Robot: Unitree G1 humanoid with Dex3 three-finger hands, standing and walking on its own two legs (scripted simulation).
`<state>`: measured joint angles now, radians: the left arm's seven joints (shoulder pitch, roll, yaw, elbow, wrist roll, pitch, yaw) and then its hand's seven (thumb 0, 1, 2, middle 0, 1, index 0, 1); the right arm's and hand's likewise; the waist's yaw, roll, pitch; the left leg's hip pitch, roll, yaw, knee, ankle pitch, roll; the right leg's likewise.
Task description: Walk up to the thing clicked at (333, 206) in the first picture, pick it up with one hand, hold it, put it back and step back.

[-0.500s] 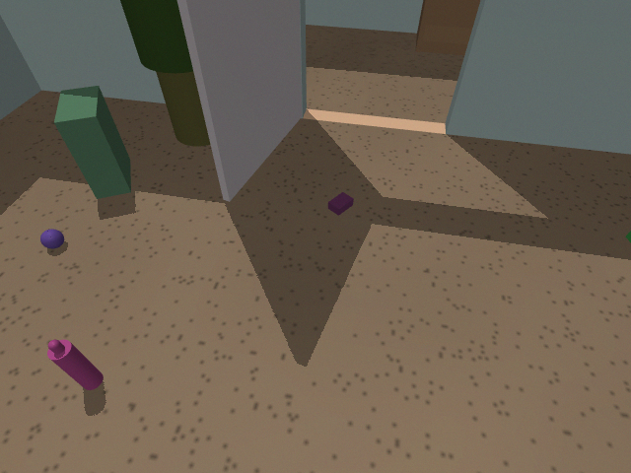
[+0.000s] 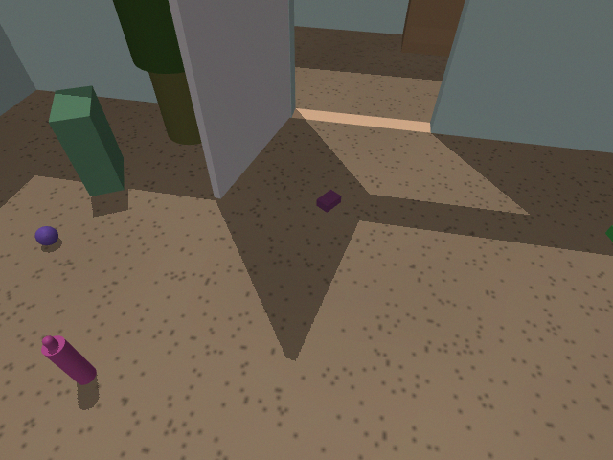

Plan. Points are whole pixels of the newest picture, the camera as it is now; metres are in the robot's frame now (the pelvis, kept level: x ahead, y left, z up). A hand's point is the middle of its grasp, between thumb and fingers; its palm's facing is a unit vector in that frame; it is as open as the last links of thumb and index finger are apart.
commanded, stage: stand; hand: left
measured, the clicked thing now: (328, 200) +1.41 -0.07 -0.76
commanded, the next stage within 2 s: walk up in 0.62 s
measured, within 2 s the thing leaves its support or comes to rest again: neither
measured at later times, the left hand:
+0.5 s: hand out of the picture +0.07 +0.25 -0.16, palm faces -0.02 -0.94 -0.33, open 7.4 cm
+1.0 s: hand out of the picture +0.05 +0.29 -0.16, palm faces +0.28 -0.89 -0.35, open 7.4 cm
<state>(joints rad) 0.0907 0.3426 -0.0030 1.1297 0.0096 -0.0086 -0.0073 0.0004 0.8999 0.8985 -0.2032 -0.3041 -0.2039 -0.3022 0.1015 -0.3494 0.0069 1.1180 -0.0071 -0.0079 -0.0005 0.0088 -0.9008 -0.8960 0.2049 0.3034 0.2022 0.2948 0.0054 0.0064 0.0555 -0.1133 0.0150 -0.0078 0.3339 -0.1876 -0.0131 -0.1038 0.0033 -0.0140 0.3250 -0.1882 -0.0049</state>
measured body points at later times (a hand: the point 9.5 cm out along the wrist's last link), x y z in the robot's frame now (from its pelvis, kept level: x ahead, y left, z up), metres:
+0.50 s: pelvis +0.00 +0.00 +0.00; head +0.01 +0.00 +0.45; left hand +0.07 +0.30 -0.13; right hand +0.08 -0.30 -0.13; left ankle +0.00 +0.13 -0.75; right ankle -0.01 -0.12 -0.75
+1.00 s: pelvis +0.08 -0.01 -0.02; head +0.09 +0.02 +0.43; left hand +0.03 +0.33 -0.14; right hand +0.26 -0.32 -0.10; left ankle +0.14 +0.12 -0.73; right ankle -0.01 -0.12 -0.75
